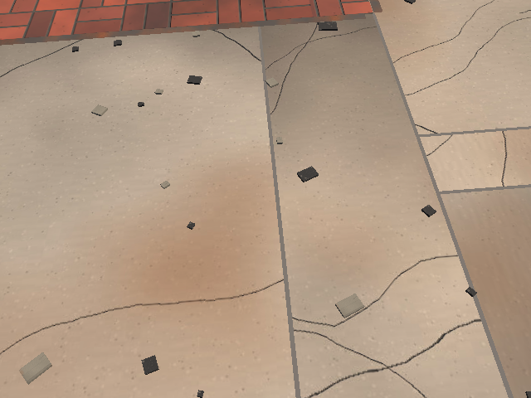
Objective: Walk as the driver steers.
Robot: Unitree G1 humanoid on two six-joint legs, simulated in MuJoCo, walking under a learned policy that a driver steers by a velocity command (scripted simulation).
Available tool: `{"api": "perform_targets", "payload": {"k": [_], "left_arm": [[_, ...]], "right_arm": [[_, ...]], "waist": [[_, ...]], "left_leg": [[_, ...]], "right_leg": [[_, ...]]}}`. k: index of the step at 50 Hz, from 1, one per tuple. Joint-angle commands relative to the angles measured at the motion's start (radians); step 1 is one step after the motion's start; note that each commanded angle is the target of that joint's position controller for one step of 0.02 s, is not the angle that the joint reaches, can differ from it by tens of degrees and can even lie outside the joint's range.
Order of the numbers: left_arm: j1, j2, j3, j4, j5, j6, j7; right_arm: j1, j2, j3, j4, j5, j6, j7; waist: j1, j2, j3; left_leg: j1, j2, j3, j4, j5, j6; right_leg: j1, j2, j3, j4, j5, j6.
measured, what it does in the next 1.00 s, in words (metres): walks ahead, turning right: left foot, then right foot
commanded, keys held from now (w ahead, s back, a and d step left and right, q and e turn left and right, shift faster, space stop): e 0.16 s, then w+e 0.84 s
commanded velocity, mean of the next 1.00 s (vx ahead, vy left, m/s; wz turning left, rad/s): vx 0.30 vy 0.00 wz -0.60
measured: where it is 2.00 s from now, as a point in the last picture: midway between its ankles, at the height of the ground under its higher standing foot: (505, 320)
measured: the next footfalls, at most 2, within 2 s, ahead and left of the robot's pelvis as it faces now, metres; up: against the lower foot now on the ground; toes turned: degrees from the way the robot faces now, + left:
left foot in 0.18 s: +0.07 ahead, +0.12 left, +0.00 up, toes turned -12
right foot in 0.74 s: +0.23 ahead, -0.19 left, +0.00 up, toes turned -30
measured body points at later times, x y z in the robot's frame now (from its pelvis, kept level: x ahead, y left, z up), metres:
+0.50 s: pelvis +0.06 +0.03 +0.01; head +0.08 +0.04 +0.45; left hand +0.25 +0.27 -0.12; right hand +0.03 -0.26 -0.10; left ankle +0.03 +0.13 -0.74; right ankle +0.04 -0.13 -0.67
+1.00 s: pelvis +0.25 -0.15 +0.00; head +0.26 -0.19 +0.45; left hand +0.45 +0.05 -0.12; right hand +0.20 -0.44 -0.12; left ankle +0.41 -0.04 -0.66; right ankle +0.19 -0.17 -0.74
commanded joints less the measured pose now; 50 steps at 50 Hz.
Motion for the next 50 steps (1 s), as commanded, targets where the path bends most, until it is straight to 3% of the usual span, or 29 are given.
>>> {"api": "perform_targets", "payload": {"k": [1,6,8,9,10,11,12,13,16,21,25,31,33,34,35,36,37,38,39,40,41,42,43,45,47,50], "left_arm": [[0.036,0.184,0.049,-0.045,0.005,-0.006,0.003],[-0.012,0.192,0.055,-0.048,0.004,0.001,-0.004],[-0.066,0.182,0.053,-0.054,-0.009,0.005,-0.002],[-0.062,0.152,0.045,-0.059,-0.018,0.003,0.001],[0.015,0.055,0.024,-0.062,-0.012,0.000,0.002],[-0.016,0.132,0.038,-0.069,0.016,-0.001,0.008],[-0.043,0.181,0.051,-0.066,0.035,-0.003,0.003],[-0.031,0.178,0.055,-0.048,0.035,-0.004,-0.012],[0.006,0.144,0.045,-0.016,0.028,0.001,-0.055],[-0.100,0.111,0.030,-0.040,0.024,-0.007,-0.076],[-0.176,0.088,0.021,-0.062,0.026,-0.015,-0.083],[-0.310,0.045,-0.009,-0.132,0.027,-0.029,-0.103],[-0.313,0.048,-0.012,-0.145,0.033,-0.030,-0.102],[-0.286,0.053,-0.009,-0.142,0.035,-0.032,-0.096],[-0.220,0.065,-0.001,-0.127,0.036,-0.036,-0.087],[-0.082,0.080,0.011,-0.088,0.039,-0.045,-0.075],[0.106,0.126,0.035,-0.027,0.044,-0.052,-0.057],[0.174,0.245,0.065,-0.033,0.036,-0.051,-0.036],[0.168,0.277,0.067,-0.059,0.007,-0.048,-0.030],[0.147,0.250,0.061,-0.029,0.003,-0.044,-0.023],[0.103,0.201,0.048,-0.023,0.001,-0.048,-0.015],[0.054,0.164,0.038,-0.030,0.001,-0.056,-0.011],[0.016,0.143,0.029,-0.035,-0.004,-0.063,-0.008],[0.010,0.121,0.020,-0.037,-0.013,-0.082,-0.009],[0.047,0.132,0.024,-0.021,-0.017,-0.093,-0.010],[0.127,0.136,0.025,0.004,-0.014,-0.095,-0.006]], "right_arm": [[-0.041,-0.082,-0.015,-0.086,0.005,-0.020,-0.007],[0.001,-0.086,-0.008,-0.096,0.017,-0.036,-0.017],[0.077,-0.078,-0.005,-0.079,0.014,-0.047,-0.027],[0.118,-0.113,-0.012,-0.069,0.002,-0.056,-0.035],[0.117,-0.184,-0.021,-0.084,-0.007,-0.056,-0.041],[0.079,-0.253,-0.039,-0.092,-0.021,-0.049,-0.031],[0.054,-0.195,-0.029,-0.094,-0.020,-0.049,-0.025],[0.022,-0.148,-0.015,-0.096,-0.010,-0.054,-0.020],[0.033,-0.115,-0.007,-0.093,-0.006,-0.075,-0.016],[0.172,-0.121,-0.022,-0.035,-0.009,-0.116,0.000],[0.230,-0.117,-0.028,0.003,-0.009,-0.132,0.006],[0.263,-0.112,-0.028,0.055,-0.013,-0.145,0.012],[0.275,-0.129,-0.031,0.073,-0.009,-0.136,0.009],[0.273,-0.140,-0.032,0.079,-0.007,-0.132,0.008],[0.272,-0.151,-0.032,0.085,-0.003,-0.128,0.007],[0.262,-0.157,-0.028,0.085,0.005,-0.121,0.007],[0.259,-0.150,-0.021,0.072,0.003,-0.119,0.008],[0.270,-0.039,0.007,-0.004,0.003,-0.124,0.028],[0.190,-0.089,-0.006,-0.042,-0.011,-0.132,0.031],[0.098,-0.124,-0.016,-0.063,-0.007,-0.134,0.035],[0.114,-0.102,-0.006,-0.055,0.001,-0.144,0.037],[0.134,-0.096,-0.005,-0.037,-0.006,-0.144,0.036],[0.169,-0.093,-0.004,-0.024,-0.022,-0.130,0.036],[0.197,-0.084,-0.005,-0.013,-0.038,-0.099,0.045],[0.154,-0.068,-0.003,-0.027,-0.037,-0.083,0.049],[0.016,-0.062,-0.001,-0.071,-0.034,-0.078,0.049]], "waist": [[0.019,-0.123,-0.092],[-0.007,-0.144,-0.108],[-0.062,-0.131,-0.104],[-0.074,-0.055,-0.127],[-0.035,0.180,-0.157],[-0.047,0.222,-0.085],[-0.026,0.126,-0.025],[-0.009,0.108,0.005],[-0.005,0.122,-0.003],[-0.065,0.084,0.020],[-0.092,0.077,0.041],[-0.103,0.099,0.061],[-0.093,0.110,0.049],[-0.072,0.114,0.030],[-0.036,0.108,-0.017],[0.032,0.077,-0.108],[0.110,0.012,-0.228],[0.099,-0.240,-0.336],[0.107,-0.189,-0.376],[0.105,-0.103,-0.226],[0.053,-0.068,-0.123],[0.008,-0.039,-0.080],[-0.030,-0.056,-0.070],[-0.057,-0.071,-0.089],[-0.053,-0.065,-0.072],[-0.010,-0.069,-0.023]], "left_leg": [[-0.063,-0.017,-0.009,-0.050,-0.014,0.009],[0.104,-0.058,-0.018,-0.225,-0.019,0.036],[0.268,-0.062,-0.011,-0.464,0.106,0.046],[0.396,0.025,-0.084,-0.598,0.096,0.064],[0.519,0.287,-0.351,-0.686,-0.111,0.114],[0.384,0.380,-0.532,-0.754,-0.263,0.211],[0.324,0.355,-0.484,-0.757,-0.322,0.218],[0.298,0.296,-0.395,-0.759,-0.291,0.197],[0.349,0.215,-0.215,-0.767,-0.159,0.174],[0.470,0.242,-0.119,-0.780,-0.038,0.186],[0.517,0.268,-0.044,-0.782,0.068,0.201],[0.476,0.282,0.120,-0.732,0.327,0.189],[0.470,0.287,0.165,-0.682,0.471,0.175],[0.463,0.288,0.193,-0.621,0.636,0.166],[0.460,0.285,0.230,-0.497,0.860,0.158],[0.420,0.266,0.275,-0.295,0.975,0.143],[0.268,0.235,0.295,-0.033,0.832,0.112],[-0.124,0.119,0.286,0.315,0.112,0.050],[-0.269,0.020,0.088,0.461,-0.141,0.040],[-0.350,0.066,0.026,0.472,-0.036,0.052],[-0.314,0.108,0.035,0.394,0.061,0.059],[-0.244,0.132,0.033,0.318,0.089,0.056],[-0.178,0.143,0.030,0.278,0.096,0.045],[-0.126,0.137,0.043,0.252,0.105,0.020],[-0.159,0.129,0.055,0.208,0.151,-0.001],[-0.256,0.116,0.061,0.109,0.244,-0.015]], "right_leg": [[0.132,-0.279,0.316,-0.064,0.271,-0.165],[0.074,-0.247,0.389,-0.024,0.354,-0.123],[-0.003,-0.191,0.384,0.015,0.268,-0.057],[-0.103,-0.126,0.329,0.079,0.006,-0.006],[-0.250,0.016,0.129,0.326,-0.365,0.046],[-0.382,0.063,0.018,0.457,-0.378,0.053],[-0.385,-0.019,0.032,0.558,-0.304,0.052],[-0.387,-0.028,0.019,0.605,-0.243,0.056],[-0.415,-0.062,-0.041,0.716,-0.141,0.082],[-0.534,-0.105,-0.053,0.676,-0.053,0.105],[-0.574,-0.136,-0.079,0.568,-0.021,0.108],[-0.449,-0.168,-0.204,0.325,-0.031,0.055],[-0.362,-0.143,-0.258,0.260,-0.083,0.015],[-0.289,-0.113,-0.282,0.232,-0.112,-0.010],[-0.186,-0.071,-0.298,0.206,-0.133,-0.035],[-0.005,-0.025,-0.303,0.147,-0.098,-0.063],[0.258,-0.043,-0.223,0.096,-0.124,-0.095],[0.550,-0.373,0.290,-0.003,-0.433,-0.202],[0.555,-0.491,0.663,-0.159,-0.367,-0.246],[0.488,-0.446,0.486,-0.147,-0.192,-0.233],[0.353,-0.407,0.336,-0.133,0.019,-0.212],[0.250,-0.343,0.237,-0.137,0.156,-0.178],[0.177,-0.292,0.170,-0.146,0.241,-0.162],[0.123,-0.248,0.120,-0.160,0.341,-0.166],[0.096,-0.228,0.111,-0.186,0.335,-0.167],[0.108,-0.221,0.140,-0.216,0.318,-0.153]]}}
